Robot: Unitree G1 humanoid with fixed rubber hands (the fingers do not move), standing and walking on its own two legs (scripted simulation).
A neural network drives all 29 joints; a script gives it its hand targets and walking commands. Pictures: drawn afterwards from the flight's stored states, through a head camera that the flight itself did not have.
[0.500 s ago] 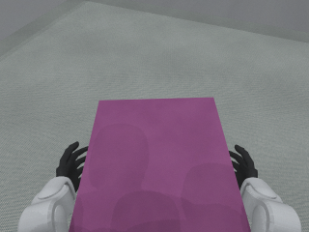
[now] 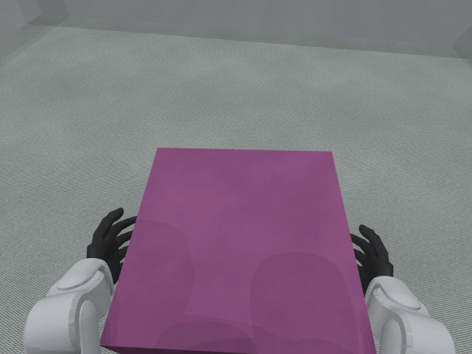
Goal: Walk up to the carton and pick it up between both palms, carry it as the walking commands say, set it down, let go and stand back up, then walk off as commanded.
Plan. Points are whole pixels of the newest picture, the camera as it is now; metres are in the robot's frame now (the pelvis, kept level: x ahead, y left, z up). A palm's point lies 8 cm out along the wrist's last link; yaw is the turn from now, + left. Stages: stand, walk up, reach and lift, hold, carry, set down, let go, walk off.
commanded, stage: carry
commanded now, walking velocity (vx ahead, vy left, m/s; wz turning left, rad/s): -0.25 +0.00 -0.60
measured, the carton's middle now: (240, 263) +0.27 +0.02 +0.01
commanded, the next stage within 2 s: none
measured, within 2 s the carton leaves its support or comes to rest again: neither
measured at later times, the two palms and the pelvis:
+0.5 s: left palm out of the picture +0.06 +0.13 +0.08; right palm out of the picture -0.03 -0.24 +0.10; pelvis -0.20 +0.00 +0.02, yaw -16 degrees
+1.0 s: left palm out of the picture -0.10 +0.03 +0.08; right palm out of the picture -0.34 -0.27 +0.08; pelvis -0.40 +0.03 +0.01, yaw -35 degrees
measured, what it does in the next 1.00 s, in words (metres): walks backwards, turning right: left foot, then right foot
